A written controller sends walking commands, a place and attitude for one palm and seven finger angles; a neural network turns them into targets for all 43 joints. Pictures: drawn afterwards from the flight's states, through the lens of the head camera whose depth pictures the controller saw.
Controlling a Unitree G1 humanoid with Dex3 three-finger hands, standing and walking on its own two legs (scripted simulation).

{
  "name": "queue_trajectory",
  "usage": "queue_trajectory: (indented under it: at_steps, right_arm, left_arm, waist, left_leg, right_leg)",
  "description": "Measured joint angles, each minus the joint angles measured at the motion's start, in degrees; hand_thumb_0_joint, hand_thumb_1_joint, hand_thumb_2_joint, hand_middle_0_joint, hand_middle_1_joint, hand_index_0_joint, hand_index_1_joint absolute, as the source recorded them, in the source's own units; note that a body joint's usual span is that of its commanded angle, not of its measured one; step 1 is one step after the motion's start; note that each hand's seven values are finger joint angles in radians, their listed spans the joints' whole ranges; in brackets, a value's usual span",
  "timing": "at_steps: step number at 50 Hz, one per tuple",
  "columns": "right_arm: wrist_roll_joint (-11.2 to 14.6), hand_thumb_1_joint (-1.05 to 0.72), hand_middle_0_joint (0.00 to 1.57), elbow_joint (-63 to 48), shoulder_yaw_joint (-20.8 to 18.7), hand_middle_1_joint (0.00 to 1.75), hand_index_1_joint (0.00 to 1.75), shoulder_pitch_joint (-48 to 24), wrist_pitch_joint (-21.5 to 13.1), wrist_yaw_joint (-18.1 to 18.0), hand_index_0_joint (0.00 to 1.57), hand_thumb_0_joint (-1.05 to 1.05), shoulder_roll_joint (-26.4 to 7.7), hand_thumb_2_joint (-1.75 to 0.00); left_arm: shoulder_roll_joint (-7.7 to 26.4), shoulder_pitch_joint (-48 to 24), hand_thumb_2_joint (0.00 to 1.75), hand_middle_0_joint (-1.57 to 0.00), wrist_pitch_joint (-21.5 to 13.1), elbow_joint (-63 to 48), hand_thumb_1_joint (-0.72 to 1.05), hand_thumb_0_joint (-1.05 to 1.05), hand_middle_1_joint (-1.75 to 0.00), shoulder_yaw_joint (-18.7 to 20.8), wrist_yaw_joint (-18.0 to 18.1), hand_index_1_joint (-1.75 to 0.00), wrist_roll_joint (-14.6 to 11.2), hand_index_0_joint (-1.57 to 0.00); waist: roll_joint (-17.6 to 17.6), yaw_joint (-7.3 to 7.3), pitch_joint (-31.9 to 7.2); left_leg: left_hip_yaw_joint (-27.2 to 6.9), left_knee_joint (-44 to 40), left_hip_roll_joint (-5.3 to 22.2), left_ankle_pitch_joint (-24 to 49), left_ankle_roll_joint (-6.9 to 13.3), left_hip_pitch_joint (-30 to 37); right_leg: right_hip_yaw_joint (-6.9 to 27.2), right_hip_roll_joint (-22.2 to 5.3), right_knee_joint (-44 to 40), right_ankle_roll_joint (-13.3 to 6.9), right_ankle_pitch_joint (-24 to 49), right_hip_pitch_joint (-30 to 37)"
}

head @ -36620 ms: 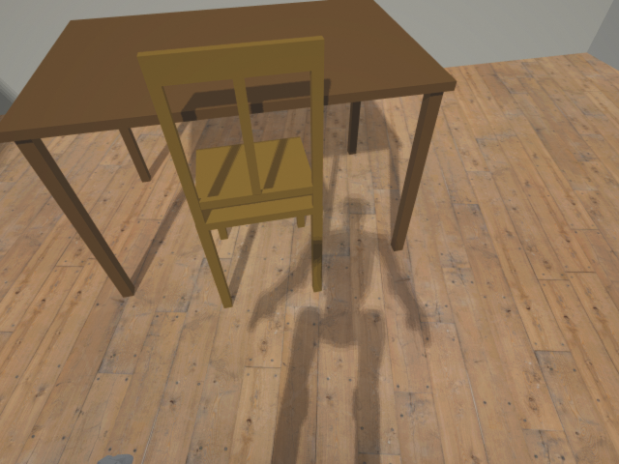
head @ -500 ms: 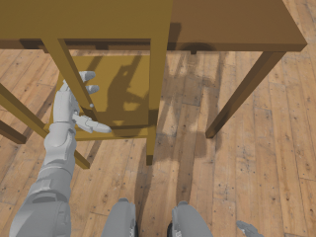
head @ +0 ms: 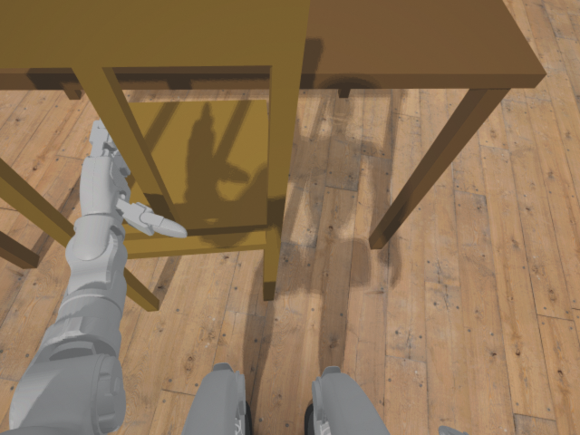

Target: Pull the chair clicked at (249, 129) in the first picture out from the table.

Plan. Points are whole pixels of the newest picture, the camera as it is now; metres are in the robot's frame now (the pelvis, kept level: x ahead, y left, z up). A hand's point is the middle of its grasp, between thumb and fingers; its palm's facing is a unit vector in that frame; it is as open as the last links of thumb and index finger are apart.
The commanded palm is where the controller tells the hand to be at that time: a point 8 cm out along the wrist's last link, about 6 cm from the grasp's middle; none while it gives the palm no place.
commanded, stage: draw the fingers out of the gap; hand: left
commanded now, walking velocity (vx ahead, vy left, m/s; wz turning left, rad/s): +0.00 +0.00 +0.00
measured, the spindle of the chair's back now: (144, 169) +0.45 +0.19 +0.05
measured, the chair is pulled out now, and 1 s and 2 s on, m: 0.02 0.02 0.02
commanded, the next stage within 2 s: aim the fingers beside a spindle in 0.60 s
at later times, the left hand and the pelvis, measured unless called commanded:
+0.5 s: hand (151, 253) +0.35 +0.17 +0.02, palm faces +0.02 -1.00 +0.00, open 17.5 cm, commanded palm +0.32 +0.22 +0.03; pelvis +0.01 +0.01 +0.01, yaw +1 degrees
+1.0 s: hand (158, 277) +0.31 +0.16 +0.03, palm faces +0.02 -1.00 -0.03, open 17.4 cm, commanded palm +0.29 +0.21 +0.03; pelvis +0.00 -0.01 +0.00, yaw +2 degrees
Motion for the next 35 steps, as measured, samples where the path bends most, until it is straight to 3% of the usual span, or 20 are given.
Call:
queue_trajectory:
  at_steps: [9,15,18,26,35]
  right_arm:
    - [0.88,-0.9,0.2,-2.0,-0.16,0.3,0.3,-0.66,0.53,0.71,0.21,0.0,0.57,-0.89]
    - [0.54,-0.9,0.2,-2.72,-0.69,0.3,0.3,-3.06,-0.98,0.49,0.21,0.0,0.71,-0.89]
    - [0.57,-0.9,0.2,-2.85,-0.67,0.3,0.3,-4.4,-1.17,0.46,0.21,0.0,0.64,-0.89]
    - [1.02,-0.9,0.2,-5.05,-0.3,0.3,0.3,-6.63,-1.35,-0.05,0.21,0.0,1.04,-0.89]
    - [0.82,-0.9,0.2,-5.33,0.09,0.3,0.3,-7.02,-2.49,-0.4,0.21,0.01,1.19,-0.89]
  left_arm:
    - [-4.15,12.2,0.2,0.0,1.14,-8.38,-0.55,-0.02,0.0,-3.8,0.35,0.0,-1.23,0.0]
    - [-6.32,19.19,0.2,0.0,-1.58,-17.37,-0.55,-0.02,0.0,-6.98,2.31,0.0,-1.33,0.0]
    - [-6.64,20.78,0.2,0.0,-1.69,-19.2,-0.55,-0.02,0.0,-8.64,1.96,0.0,-1.02,0.0]
    - [-7.79,26.57,0.2,0.0,1.85,-24.58,-0.55,-0.02,0.0,-10.85,1.41,0.0,-2.05,0.0]
    - [-7.92,32.99,0.2,0.0,0.88,-31.08,-0.55,-0.02,0.0,-12.5,1.73,0.0,-1.84,0.0]
  waist:
    - [-0.44,1.56,-0.88]
    - [-0.54,2.86,-0.52]
    - [-0.48,3.55,-0.76]
    - [-0.57,4.51,-0.52]
    - [-0.54,5.38,-0.9]
  left_leg:
    - [0.64,-2.54,-0.32,-0.21,0.41,4.15]
    - [0.28,-2.48,-0.73,-0.55,0.44,5.26]
    - [0.12,-2.22,-1.0,-0.7,0.49,5.44]
    - [0.05,-2.15,-1.25,-0.77,0.38,6.22]
    - [-0.64,-1.1,-1.39,-1.06,-0.05,5.84]
  right_leg:
    - [0.69,-0.23,-2.66,0.51,0.02,4.06]
    - [0.33,-0.58,-2.8,0.62,-0.42,5.5]
    - [0.16,-0.83,-2.48,0.67,-0.74,5.79]
    - [0.08,-1.07,-2.05,0.53,-1.1,6.49]
    - [-0.61,-1.16,-0.79,0.06,-1.8,6.27]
